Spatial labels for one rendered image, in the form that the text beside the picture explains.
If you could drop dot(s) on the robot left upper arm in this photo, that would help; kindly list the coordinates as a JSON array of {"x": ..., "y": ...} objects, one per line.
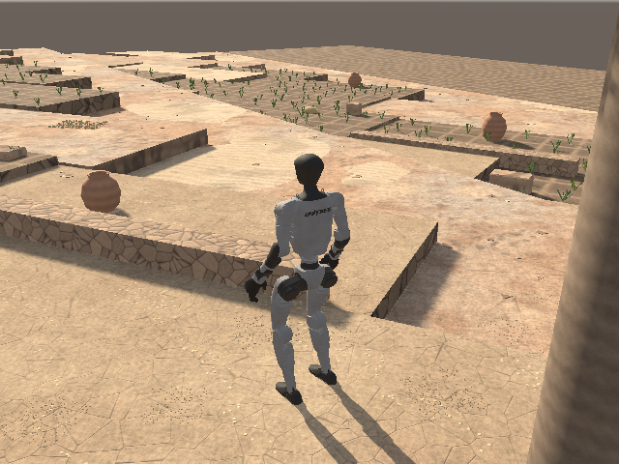
[{"x": 283, "y": 213}]

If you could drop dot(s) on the left robot shin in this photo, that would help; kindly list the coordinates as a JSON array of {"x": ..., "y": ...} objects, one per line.
[{"x": 285, "y": 358}]

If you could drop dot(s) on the robot right forearm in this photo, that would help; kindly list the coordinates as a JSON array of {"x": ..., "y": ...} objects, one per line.
[{"x": 336, "y": 248}]

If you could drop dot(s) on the robot left forearm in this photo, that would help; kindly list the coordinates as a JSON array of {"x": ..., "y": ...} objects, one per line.
[{"x": 267, "y": 267}]

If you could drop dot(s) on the robot right upper arm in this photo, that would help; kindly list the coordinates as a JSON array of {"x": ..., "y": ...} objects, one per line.
[{"x": 340, "y": 217}]

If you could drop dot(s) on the left robot hand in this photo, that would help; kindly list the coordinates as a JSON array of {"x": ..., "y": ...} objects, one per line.
[{"x": 252, "y": 288}]

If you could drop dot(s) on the right robot hand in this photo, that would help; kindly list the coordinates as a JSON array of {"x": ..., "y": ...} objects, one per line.
[{"x": 327, "y": 259}]

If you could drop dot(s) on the robot torso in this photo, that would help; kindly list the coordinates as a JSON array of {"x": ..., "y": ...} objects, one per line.
[{"x": 310, "y": 234}]

